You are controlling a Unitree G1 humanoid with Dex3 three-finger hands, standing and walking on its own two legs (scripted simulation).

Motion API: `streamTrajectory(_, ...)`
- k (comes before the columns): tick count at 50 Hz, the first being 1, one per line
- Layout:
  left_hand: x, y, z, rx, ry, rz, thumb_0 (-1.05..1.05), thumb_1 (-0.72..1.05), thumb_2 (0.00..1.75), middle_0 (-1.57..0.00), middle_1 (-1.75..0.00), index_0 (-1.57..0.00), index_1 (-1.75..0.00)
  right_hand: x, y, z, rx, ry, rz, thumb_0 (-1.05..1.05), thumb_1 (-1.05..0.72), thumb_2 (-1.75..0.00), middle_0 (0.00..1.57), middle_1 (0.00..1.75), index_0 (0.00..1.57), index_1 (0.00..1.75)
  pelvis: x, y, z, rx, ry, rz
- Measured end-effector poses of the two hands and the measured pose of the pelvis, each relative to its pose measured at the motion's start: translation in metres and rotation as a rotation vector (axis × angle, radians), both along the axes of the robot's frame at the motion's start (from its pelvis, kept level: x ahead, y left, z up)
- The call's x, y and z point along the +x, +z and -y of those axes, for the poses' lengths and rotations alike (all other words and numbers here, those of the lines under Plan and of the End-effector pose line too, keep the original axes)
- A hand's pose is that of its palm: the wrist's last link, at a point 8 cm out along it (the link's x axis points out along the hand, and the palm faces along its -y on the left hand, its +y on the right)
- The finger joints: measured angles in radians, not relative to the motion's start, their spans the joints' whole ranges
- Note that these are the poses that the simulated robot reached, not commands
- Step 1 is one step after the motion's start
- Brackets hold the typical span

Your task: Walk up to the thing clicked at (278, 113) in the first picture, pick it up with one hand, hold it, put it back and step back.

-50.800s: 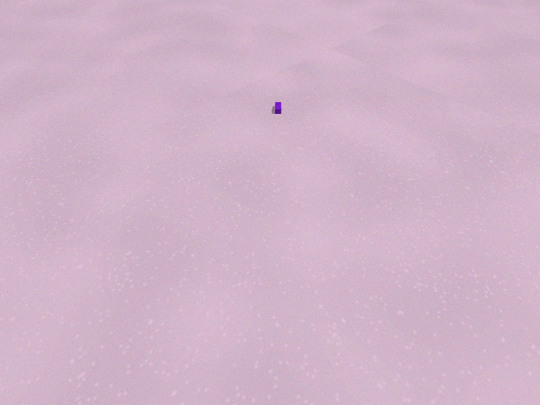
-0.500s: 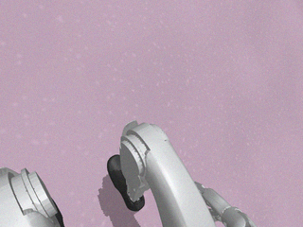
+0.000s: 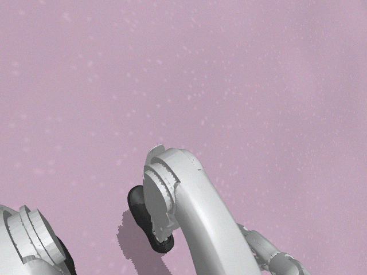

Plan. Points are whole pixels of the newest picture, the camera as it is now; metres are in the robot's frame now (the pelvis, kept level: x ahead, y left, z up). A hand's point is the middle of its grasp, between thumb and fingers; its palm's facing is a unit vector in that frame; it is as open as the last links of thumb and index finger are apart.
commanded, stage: rest palm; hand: left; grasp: from above
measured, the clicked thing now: out of the picture +0.47 +0.41 -0.29
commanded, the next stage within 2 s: close in 1.76 s
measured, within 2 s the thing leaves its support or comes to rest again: neither
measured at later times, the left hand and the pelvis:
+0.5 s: hand out of the picture +0.44 +0.39 -0.24, palm faces -0.44 -0.15 -0.89, open 14.0 cm; pelvis +0.00 +0.00 +0.00, yaw +0 degrees
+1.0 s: hand out of the picture +0.44 +0.39 -0.25, palm faces -0.44 -0.15 -0.88, open 13.2 cm; pelvis +0.00 +0.00 +0.00, yaw +0 degrees
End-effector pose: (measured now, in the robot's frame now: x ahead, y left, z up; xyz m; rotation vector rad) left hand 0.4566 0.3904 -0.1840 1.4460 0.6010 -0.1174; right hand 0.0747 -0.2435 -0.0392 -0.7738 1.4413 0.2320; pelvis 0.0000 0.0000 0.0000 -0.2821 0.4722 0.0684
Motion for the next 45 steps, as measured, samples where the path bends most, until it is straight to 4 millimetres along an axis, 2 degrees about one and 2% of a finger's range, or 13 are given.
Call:
streamTrajectory(9,-0.002,0.0005,-0.0044,0.013,0.016,-0.027,0.0,-0.54,0.96,-0.09,-1.04,-0.09,-1.04,0.0013,0.0011,0.0028,-0.001,0.001,-0.002,0.0,-0.93,-0.92,0.2,0.3,0.2,0.3,0.0003,0.0011,0.0002,0.003,0.0,-0.004)
streamTrajectory(25,-0.0071,-0.0017,0.0027,-0.01,-0.016,-0.01,0.0,-0.5,0.92,-0.1,-1.04,-0.1,-1.03,0.0014,-0.0001,-0.0008,0.006,0.021,0.005,0.0,-0.93,-0.91,0.2,0.3,0.2,0.3,-0.0024,0.0001,0.0012,0.004,0.0,0.013)
streamTrajectory(45,-0.0058,-0.0046,0.0003,-0.007,0.003,-0.02,0.0,-0.37,0.82,-0.19,-0.96,-0.2,-0.94,-0.0006,-0.0007,-0.001,0.006,0.022,0.002,0.0,-0.92,-0.91,0.2,0.3,0.2,0.29,-0.0026,-0.001,-0.0001,0.001,-0.001,0.015)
